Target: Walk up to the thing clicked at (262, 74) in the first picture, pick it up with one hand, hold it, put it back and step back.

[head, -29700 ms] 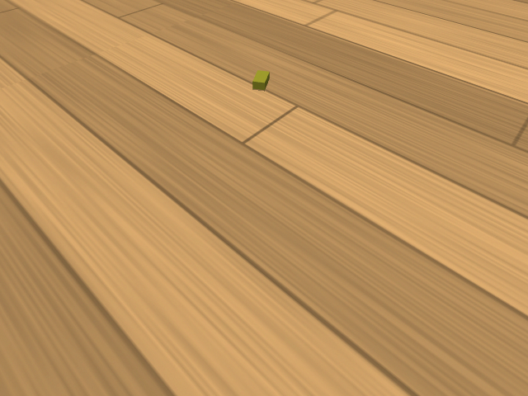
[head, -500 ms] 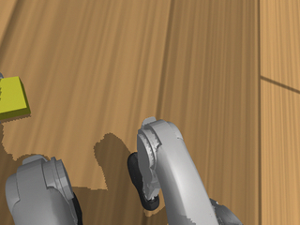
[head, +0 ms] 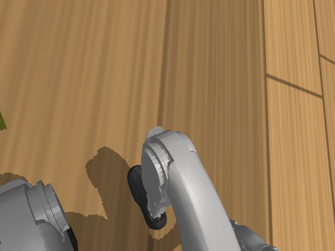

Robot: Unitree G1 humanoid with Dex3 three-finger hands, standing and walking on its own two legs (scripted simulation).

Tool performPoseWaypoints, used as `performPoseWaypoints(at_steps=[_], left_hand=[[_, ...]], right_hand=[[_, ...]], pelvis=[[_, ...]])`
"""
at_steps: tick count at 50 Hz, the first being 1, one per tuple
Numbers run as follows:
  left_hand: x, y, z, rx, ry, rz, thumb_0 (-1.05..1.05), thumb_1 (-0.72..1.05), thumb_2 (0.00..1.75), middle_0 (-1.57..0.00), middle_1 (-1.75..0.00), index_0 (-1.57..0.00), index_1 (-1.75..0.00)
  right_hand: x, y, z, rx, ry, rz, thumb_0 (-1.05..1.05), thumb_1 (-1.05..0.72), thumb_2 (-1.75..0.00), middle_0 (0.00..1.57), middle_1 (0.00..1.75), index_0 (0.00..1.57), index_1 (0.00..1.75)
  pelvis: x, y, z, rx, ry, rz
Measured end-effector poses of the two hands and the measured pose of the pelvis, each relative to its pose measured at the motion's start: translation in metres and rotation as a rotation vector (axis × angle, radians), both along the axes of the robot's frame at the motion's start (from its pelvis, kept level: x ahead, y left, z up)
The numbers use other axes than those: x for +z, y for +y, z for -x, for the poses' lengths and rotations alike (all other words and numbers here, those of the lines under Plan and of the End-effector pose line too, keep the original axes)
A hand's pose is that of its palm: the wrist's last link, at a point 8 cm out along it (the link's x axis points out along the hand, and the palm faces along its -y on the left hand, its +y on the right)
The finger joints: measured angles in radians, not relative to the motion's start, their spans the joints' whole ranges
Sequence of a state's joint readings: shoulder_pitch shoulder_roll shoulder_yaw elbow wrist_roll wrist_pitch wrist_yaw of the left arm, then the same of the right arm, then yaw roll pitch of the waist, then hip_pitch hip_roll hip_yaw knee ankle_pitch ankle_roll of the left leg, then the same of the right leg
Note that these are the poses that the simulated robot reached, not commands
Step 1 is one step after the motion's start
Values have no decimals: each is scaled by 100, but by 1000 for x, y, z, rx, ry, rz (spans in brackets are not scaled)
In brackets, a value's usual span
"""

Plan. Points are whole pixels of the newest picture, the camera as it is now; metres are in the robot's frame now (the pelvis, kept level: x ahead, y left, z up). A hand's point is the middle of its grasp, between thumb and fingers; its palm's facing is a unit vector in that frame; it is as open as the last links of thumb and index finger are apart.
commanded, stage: rest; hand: left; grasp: from above
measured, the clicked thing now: out of the picture +0.47 +0.28 -0.26
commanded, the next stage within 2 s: open in 0.34 s
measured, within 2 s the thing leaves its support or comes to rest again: rests again in 0.68 s
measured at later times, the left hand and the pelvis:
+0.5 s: hand out of the picture +0.47 +0.26 -0.24, palm faces -0.45 -0.12 -0.88, open 11.6 cm; pelvis +0.00 +0.00 +0.00, yaw -2 degrees
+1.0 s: hand out of the picture +0.48 +0.27 -0.24, palm faces -0.45 -0.10 -0.89, open 13.3 cm; pelvis -0.01 +0.01 +0.01, yaw -3 degrees
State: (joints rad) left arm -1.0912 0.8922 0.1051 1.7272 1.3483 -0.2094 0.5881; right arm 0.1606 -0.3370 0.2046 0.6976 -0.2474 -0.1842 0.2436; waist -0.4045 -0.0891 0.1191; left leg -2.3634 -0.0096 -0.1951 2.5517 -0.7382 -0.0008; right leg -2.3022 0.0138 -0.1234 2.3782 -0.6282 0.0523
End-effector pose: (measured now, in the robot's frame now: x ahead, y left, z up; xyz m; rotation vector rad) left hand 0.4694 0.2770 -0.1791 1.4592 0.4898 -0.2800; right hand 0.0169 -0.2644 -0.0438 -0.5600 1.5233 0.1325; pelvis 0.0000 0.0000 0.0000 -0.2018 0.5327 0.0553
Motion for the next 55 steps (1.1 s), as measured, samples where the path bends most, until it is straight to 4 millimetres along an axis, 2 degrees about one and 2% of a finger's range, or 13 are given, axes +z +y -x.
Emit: performPoseWaypoints(at_steps=[18, 26, 35, 55], left_hand=[[-3, -10, -8, 13, -17, -3, -3, -21, 63, -55, -69, -56, -65], [-3, -9, -8, 35, -12, 2, -2, -20, 62, -54, -70, -54, -66], [-7, -6, -6, 23, 1, 7, 0, -19, 69, -41, -77, -42, -74], [-7, -5, -13, 25, -25, -1, 0, -44, 93, -14, -96, -14, -95]], right_hand=[[2, 15, -6, 51, -27, -72, 0, -91, -90, 20, 30, 20, 30], [6, 15, -2, 55, -38, -66, 0, -91, -90, 20, 30, 20, 30], [13, 15, 8, 51, -11, -44, 0, -90, -90, 20, 30, 20, 30], [18, 23, 2, 67, -33, -54, 0, -90, -90, 20, 30, 20, 30]], pelvis=[[3, 3, 1, -11, -12, 20], [2, 3, 4, -15, -26, 23], [4, 3, 6, -18, -31, 29], [6, 7, 6, -20, -30, 47]])
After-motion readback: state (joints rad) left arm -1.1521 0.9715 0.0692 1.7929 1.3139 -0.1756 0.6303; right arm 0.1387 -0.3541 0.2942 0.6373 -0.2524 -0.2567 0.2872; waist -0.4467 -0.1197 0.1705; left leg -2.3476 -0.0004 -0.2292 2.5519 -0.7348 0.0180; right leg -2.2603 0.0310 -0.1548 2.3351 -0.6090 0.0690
